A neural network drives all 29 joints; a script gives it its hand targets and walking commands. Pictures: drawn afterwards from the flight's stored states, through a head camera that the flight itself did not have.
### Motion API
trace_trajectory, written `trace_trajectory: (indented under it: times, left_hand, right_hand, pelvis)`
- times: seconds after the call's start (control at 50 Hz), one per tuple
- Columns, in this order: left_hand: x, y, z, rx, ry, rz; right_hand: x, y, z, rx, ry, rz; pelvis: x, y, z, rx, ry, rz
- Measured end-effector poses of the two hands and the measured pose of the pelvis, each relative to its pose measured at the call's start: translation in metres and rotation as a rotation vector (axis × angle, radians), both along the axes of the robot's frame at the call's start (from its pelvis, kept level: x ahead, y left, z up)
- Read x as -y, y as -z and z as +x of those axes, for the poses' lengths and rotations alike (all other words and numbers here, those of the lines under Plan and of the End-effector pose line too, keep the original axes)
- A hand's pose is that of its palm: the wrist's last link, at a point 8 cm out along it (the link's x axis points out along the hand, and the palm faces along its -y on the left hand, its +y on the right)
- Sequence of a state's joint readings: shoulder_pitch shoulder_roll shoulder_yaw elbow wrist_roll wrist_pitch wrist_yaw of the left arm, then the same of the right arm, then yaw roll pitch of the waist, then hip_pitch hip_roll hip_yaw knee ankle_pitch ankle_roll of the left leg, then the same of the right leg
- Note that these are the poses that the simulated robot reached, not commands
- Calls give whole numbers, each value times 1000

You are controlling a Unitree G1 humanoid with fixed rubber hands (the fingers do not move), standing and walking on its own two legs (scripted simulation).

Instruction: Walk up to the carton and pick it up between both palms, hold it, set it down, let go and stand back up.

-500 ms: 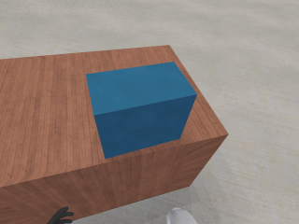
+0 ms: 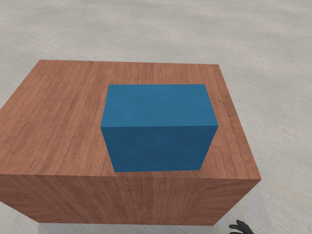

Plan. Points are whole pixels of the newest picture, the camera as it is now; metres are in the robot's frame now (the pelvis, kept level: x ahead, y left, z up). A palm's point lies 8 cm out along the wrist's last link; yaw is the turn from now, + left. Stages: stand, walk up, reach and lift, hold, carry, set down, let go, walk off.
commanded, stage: walk up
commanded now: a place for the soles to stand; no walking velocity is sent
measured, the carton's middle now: (157, 130) +0.42 +0.01 +0.00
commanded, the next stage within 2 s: none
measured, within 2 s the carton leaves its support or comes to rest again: neither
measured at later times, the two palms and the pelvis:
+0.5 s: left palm out of the picture +0.05 +0.26 -0.13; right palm out of the picture +0.10 -0.25 -0.11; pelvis +0.01 +0.00 +0.00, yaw +7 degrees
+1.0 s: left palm out of the picture -0.01 +0.24 -0.10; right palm out of the picture +0.14 -0.24 -0.10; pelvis -0.04 -0.02 +0.01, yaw +13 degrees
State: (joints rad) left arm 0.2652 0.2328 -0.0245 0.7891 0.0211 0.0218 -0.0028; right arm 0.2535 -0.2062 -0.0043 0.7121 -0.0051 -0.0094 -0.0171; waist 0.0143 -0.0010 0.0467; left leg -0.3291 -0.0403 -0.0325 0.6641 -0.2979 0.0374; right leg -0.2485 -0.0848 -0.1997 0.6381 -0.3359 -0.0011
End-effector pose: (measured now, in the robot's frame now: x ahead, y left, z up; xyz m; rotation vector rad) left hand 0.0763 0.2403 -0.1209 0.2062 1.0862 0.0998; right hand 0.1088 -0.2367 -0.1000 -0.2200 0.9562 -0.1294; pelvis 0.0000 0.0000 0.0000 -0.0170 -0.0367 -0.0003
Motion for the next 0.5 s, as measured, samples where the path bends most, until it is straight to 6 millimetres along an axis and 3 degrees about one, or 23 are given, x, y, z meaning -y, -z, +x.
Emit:
trace_trajectory:
  times: [0.14,0.5]
  left_hand:
    - [4,-6,-3,-2,-21,4]
    - [-18,6,-28,-73,-113,17]
  right_hand:
    - [7,-2,11,-23,-53,-6]
    - [11,7,-6,-144,-98,-62]
  pelvis:
    - [6,-6,6,-13,-50,-7]
    - [2,-1,8,-7,-121,-25]
